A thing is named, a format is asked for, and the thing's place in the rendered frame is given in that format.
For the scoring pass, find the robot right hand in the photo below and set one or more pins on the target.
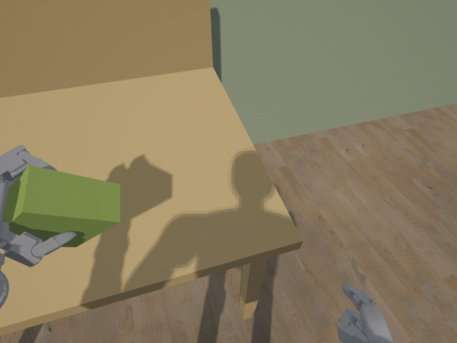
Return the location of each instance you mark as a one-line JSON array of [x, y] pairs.
[[369, 326]]

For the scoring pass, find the robot left hand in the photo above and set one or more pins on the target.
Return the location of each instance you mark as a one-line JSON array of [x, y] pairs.
[[26, 248]]

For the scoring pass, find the table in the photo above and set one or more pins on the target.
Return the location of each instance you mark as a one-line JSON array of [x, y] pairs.
[[124, 91]]

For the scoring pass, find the sponge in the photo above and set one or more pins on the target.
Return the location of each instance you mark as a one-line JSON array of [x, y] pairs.
[[45, 203]]

